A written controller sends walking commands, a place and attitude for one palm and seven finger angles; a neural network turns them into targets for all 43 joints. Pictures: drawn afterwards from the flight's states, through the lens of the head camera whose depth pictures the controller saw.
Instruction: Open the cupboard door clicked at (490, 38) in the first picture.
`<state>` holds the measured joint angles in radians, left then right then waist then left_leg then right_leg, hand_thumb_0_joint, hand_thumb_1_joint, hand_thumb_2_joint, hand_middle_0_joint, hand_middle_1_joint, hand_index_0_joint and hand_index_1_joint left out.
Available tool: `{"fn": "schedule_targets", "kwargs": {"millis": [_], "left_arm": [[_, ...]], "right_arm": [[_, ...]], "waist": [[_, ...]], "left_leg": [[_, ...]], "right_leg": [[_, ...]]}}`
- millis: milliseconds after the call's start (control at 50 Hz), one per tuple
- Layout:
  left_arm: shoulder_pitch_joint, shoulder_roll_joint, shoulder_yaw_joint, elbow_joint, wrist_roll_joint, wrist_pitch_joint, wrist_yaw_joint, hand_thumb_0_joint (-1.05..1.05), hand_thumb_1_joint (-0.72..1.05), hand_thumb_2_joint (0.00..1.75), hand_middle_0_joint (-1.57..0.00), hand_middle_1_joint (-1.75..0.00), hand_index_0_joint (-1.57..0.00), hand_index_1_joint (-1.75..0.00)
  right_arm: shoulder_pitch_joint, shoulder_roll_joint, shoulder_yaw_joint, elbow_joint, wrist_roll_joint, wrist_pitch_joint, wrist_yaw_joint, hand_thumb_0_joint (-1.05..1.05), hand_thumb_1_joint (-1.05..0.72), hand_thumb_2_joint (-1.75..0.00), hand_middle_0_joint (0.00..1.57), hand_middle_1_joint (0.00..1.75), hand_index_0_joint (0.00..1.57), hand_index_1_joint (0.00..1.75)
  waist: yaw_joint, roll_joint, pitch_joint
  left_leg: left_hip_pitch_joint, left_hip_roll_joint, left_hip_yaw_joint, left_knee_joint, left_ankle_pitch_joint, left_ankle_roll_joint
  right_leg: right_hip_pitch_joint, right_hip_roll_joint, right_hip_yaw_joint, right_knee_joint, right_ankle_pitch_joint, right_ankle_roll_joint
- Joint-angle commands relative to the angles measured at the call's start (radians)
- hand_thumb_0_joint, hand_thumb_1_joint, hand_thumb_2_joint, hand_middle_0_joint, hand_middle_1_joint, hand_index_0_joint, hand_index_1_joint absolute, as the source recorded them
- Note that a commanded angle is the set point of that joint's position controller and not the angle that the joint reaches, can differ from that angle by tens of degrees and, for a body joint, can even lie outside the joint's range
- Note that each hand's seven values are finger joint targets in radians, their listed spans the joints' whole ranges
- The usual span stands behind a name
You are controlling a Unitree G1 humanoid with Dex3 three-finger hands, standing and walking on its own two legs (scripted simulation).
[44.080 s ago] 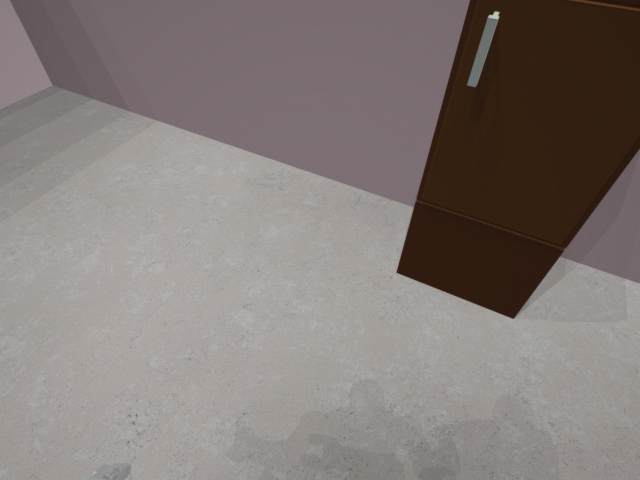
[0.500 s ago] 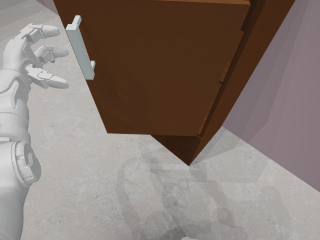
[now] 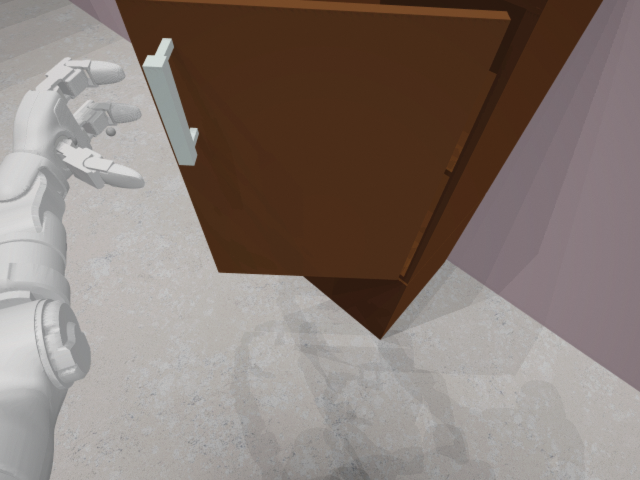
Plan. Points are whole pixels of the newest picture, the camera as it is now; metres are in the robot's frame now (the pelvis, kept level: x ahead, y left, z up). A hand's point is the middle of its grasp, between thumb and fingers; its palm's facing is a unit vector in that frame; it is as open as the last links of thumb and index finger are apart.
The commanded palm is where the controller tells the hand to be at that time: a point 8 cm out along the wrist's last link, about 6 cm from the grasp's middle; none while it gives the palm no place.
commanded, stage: move the hooked fingers beside the handle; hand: left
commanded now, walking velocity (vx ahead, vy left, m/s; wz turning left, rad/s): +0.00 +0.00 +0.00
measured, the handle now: (177, 106) +0.54 +0.15 +0.15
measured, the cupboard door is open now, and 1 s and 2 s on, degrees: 40 40 40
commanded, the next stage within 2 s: slide the fingers in behind the handle in 0.54 s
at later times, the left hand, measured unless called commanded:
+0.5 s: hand (118, 126) +0.49 +0.20 +0.16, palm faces -0.07 -1.00 -0.01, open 14.0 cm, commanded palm +0.47 +0.26 +0.15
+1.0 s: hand (137, 133) +0.49 +0.19 +0.15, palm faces -0.10 -1.00 +0.01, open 14.0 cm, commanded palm +0.47 +0.23 +0.15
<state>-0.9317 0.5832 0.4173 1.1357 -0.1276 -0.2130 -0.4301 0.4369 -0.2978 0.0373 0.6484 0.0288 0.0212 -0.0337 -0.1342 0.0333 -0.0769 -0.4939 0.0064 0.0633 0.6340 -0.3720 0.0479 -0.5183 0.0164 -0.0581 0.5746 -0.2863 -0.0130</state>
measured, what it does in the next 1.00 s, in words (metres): stands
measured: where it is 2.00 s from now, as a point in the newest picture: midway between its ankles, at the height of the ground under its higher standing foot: outside the picture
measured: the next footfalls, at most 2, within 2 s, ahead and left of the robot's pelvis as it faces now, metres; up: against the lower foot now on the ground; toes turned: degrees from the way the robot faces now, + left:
none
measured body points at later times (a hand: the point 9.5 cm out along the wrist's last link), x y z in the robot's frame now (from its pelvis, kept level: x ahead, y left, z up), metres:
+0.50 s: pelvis -0.01 -0.01 +0.00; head +0.07 +0.00 +0.44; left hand +0.49 +0.26 +0.17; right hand -0.02 -0.28 -0.12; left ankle -0.05 +0.08 -0.72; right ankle -0.01 -0.11 -0.72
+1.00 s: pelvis -0.01 +0.00 +0.00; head +0.07 +0.01 +0.44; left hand +0.49 +0.24 +0.16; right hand +0.01 -0.27 -0.12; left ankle -0.05 +0.08 -0.72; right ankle -0.01 -0.11 -0.72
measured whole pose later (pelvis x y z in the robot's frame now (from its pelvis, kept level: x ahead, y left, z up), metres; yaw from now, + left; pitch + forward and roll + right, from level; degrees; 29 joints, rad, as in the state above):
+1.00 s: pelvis -0.01 +0.00 +0.00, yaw +0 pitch +14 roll -2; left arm -0.99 0.54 0.37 1.17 -0.12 -0.19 -0.38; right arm 0.42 -0.30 0.04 0.64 0.02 -0.01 -0.03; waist -0.15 0.03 -0.08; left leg -0.53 0.00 0.06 0.67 -0.37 0.05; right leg -0.55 0.01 -0.06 0.60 -0.29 -0.01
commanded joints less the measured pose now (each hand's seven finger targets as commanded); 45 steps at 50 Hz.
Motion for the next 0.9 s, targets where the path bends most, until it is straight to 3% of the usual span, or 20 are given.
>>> {"fn": "schedule_targets", "kwargs": {"millis": [0,40,60,80,100,180,240,260,300,380,420,440,500,560,620,680,740,800,840,880], "left_arm": [[-0.525,0.214,-0.035,-0.207,-0.044,-0.04,-0.01,0.0,-0.5,0.3,-0.3,-1.2,-0.3,-1.2],[-0.526,0.197,-0.054,-0.143,-0.034,-0.016,-0.007,0.0,-0.5,0.3,-0.3,-1.2,-0.3,-1.2],[-0.515,0.208,-0.049,-0.099,-0.03,-0.006,-0.001,0.0,-0.5,0.3,-0.3,-1.2,-0.3,-1.2],[-0.514,0.227,-0.036,-0.086,-0.028,-0.002,0.006,0.0,-0.5,0.3,-0.3,-1.2,-0.3,-1.2],[-0.536,0.201,-0.055,-0.101,-0.037,-0.006,0.009,0.0,-0.5,0.3,-0.3,-1.2,-0.3,-1.2],[-0.631,0.258,-0.029,-0.14,-0.019,-0.046,0.028,0.0,-0.5,0.3,-0.3,-1.2,-0.3,-1.2],[-0.677,0.299,-0.003,-0.211,-0.011,-0.089,0.035,0.0,-0.5,0.3,-0.3,-1.2,-0.3,-1.2],[-0.657,0.279,-0.009,-0.198,-0.013,-0.091,0.034,0.0,-0.5,0.3,-0.3,-1.2,-0.3,-1.2],[-0.624,0.313,0.016,-0.146,-0.018,-0.086,0.035,0.0,-0.5,0.3,-0.3,-1.2,-0.3,-1.2],[-0.572,0.33,0.01,-0.034,0.001,-0.033,0.023,0.0,-0.5,0.3,-0.3,-1.2,-0.3,-1.2],[-0.552,0.326,0.004,-0.046,0.004,-0.032,0.014,0.0,-0.5,0.3,-0.3,-1.2,-0.3,-1.2],[-0.559,0.362,0.022,-0.051,0.007,-0.036,0.012,0.0,-0.5,0.3,-0.3,-1.2,-0.3,-1.2],[-0.586,0.323,-0.001,-0.11,-0.02,-0.063,-0.005,0.0,-0.5,0.3,-0.3,-1.2,-0.3,-1.2],[-0.583,0.384,0.047,-0.117,-0.031,-0.071,-0.026,0.0,-0.5,0.3,-0.3,-1.2,-0.3,-1.2],[-0.618,0.317,-0.011,-0.129,-0.029,-0.066,-0.034,0.0,-0.5,0.3,-0.3,-1.2,-0.3,-1.2],[-0.587,0.305,-0.009,-0.13,-0.028,-0.057,-0.022,0.0,-0.5,0.3,-0.3,-1.2,-0.3,-1.2],[-0.577,0.272,-0.016,-0.191,-0.038,-0.059,-0.014,0.0,-0.5,0.3,-0.3,-1.2,-0.3,-1.2],[-0.548,0.188,-0.055,-0.164,-0.056,-0.041,0.001,0.0,-0.5,0.3,-0.3,-1.2,-0.3,-1.2],[-0.537,0.229,-0.023,-0.118,-0.044,-0.02,0.02,0.0,-0.5,0.3,-0.3,-1.2,-0.3,-1.2],[-0.553,0.247,-0.014,-0.142,-0.029,-0.017,0.04,0.0,-0.5,0.3,-0.3,-1.2,-0.3,-1.2]], "right_arm": [[0.109,-0.176,-0.066,-0.053,0.006,-0.028,-0.022,0.0,-0.9,-0.9,0.2,0.3,0.2,0.3],[0.106,-0.178,-0.063,-0.035,0.005,-0.031,-0.023,0.0,-0.9,-0.9,0.2,0.3,0.2,0.3],[0.112,-0.182,-0.06,-0.032,0.005,-0.03,-0.024,0.0,-0.9,-0.9,0.2,0.3,0.2,0.3],[0.11,-0.185,-0.059,-0.037,0.004,-0.031,-0.026,0.0,-0.9,-0.9,0.2,0.3,0.2,0.3],[0.111,-0.185,-0.057,-0.045,0.004,-0.033,-0.029,0.0,-0.9,-0.9,0.2,0.3,0.2,0.3],[0.109,-0.184,-0.054,-0.045,-0.001,-0.044,-0.031,0.0,-0.9,-0.9,0.2,0.3,0.2,0.3],[0.105,-0.181,-0.054,-0.048,-0.003,-0.048,-0.03,0.0,-0.9,-0.9,0.2,0.3,0.2,0.3],[0.102,-0.177,-0.053,-0.049,-0.003,-0.051,-0.027,0.0,-0.9,-0.9,0.2,0.3,0.2,0.3],[0.107,-0.185,-0.051,-0.05,-0.001,-0.046,-0.03,0.0,-0.9,-0.9,0.2,0.3,0.2,0.3],[0.108,-0.191,-0.044,-0.054,0.006,-0.04,-0.034,0.0,-0.9,-0.9,0.2,0.3,0.2,0.3],[0.109,-0.191,-0.043,-0.066,0.004,-0.038,-0.034,0.0,-0.9,-0.9,0.2,0.3,0.2,0.3],[0.118,-0.194,-0.044,-0.062,0.003,-0.036,-0.035,0.0,-0.9,-0.9,0.2,0.3,0.2,0.3],[0.122,-0.192,-0.05,-0.072,0.001,-0.037,-0.039,0.0,-0.9,-0.9,0.2,0.3,0.2,0.3],[0.129,-0.2,-0.052,-0.063,0.003,-0.033,-0.041,0.0,-0.9,-0.9,0.2,0.3,0.2,0.3],[0.124,-0.191,-0.052,-0.053,0.005,-0.036,-0.039,0.0,-0.9,-0.9,0.2,0.3,0.2,0.3],[0.133,-0.192,-0.055,-0.044,0.001,-0.041,-0.033,0.0,-0.9,-0.9,0.2,0.3,0.2,0.3],[0.133,-0.186,-0.061,-0.049,-0.002,-0.045,-0.027,0.0,-0.9,-0.9,0.2,0.3,0.2,0.3],[0.128,-0.181,-0.063,-0.045,-0.001,-0.047,-0.021,0.0,-0.9,-0.9,0.2,0.3,0.2,0.3],[0.126,-0.188,-0.061,-0.045,-0.001,-0.043,-0.018,0.0,-0.9,-0.9,0.2,0.3,0.2,0.3],[0.123,-0.184,-0.061,-0.055,-0.001,-0.044,-0.016,0.0,-0.9,-0.9,0.2,0.3,0.2,0.3]], "waist": [[-0.017,0.127,-0.389],[-0.029,0.104,-0.32],[-0.036,0.041,-0.286],[-0.034,0.027,-0.282],[-0.041,0.015,-0.292],[-0.044,0.035,-0.362],[-0.029,0.118,-0.469],[-0.027,0.122,-0.477],[-0.025,0.06,-0.446],[-0.03,0.019,-0.332],[-0.015,0.072,-0.359],[-0.019,0.039,-0.358],[-0.03,0.028,-0.385],[-0.024,0.02,-0.42],[-0.037,0.104,-0.391],[-0.03,0.114,-0.394],[-0.021,0.118,-0.454],[-0.03,0.075,-0.383],[-0.026,0.029,-0.34],[-0.016,0.054,-0.347]], "left_leg": [[0.319,0.025,-0.1,-0.008,0.619,-0.018],[0.284,0.024,-0.105,-0.013,0.553,-0.02],[0.24,0.022,-0.107,-0.02,0.494,-0.016],[0.21,0.019,-0.102,-0.025,0.453,-0.012],[0.217,0.016,-0.105,-0.023,0.476,-0.009],[0.221,0.012,-0.113,-0.013,0.443,-0.013],[0.293,0.014,-0.123,0.004,0.523,-0.026],[0.306,0.013,-0.123,0.008,0.529,-0.027],[0.253,0.013,-0.119,0.003,0.507,-0.02],[0.129,0.004,-0.092,-0.02,0.385,-0.005],[0.146,0.001,-0.09,-0.013,0.409,-0.008],[0.132,0.004,-0.092,-0.014,0.405,-0.007],[0.152,0.007,-0.089,-0.01,0.403,-0.003],[0.147,0.007,-0.087,-0.009,0.384,-0.001],[0.183,0.007,-0.094,-0.009,0.385,-0.006],[0.211,0.014,-0.106,-0.009,0.405,-0.012],[0.275,0.021,-0.118,0.002,0.517,-0.022],[0.259,0.023,-0.112,0.003,0.523,-0.017],[0.196,0.019,-0.105,-0.011,0.452,-0.013],[0.179,0.013,-0.1,-0.015,0.431,-0.012]], "right_leg": [[0.1,0.014,0.026,-0.007,0.425,-0.014],[0.056,0.014,0.023,-0.017,0.379,-0.011],[0.059,0.014,0.019,-0.018,0.356,-0.012],[0.073,0.011,0.024,-0.017,0.348,-0.012],[0.08,0.01,0.019,-0.01,0.364,-0.014],[0.098,0.008,0.033,0.003,0.359,-0.012],[0.109,0.007,0.038,0.017,0.389,-0.014],[0.107,0.009,0.038,0.016,0.392,-0.014],[0.133,0.011,0.032,0.018,0.396,-0.015],[0.143,0.005,0.041,0.0,0.374,-0.009],[0.144,0.005,0.043,0.004,0.383,-0.014],[0.156,0.005,0.044,0.003,0.388,-0.011],[0.164,0.008,0.046,0.004,0.391,-0.012],[0.183,0.01,0.056,0.0,0.39,-0.009],[0.117,0.011,0.048,-0.005,0.351,-0.011],[0.088,0.013,0.038,-0.008,0.327,-0.015],[0.095,0.017,0.028,0.006,0.376,-0.016],[0.065,0.021,0.019,0.001,0.367,-0.015],[0.083,0.019,0.023,-0.003,0.352,-0.012],[0.104,0.014,0.028,0.002,0.355,-0.014]]}}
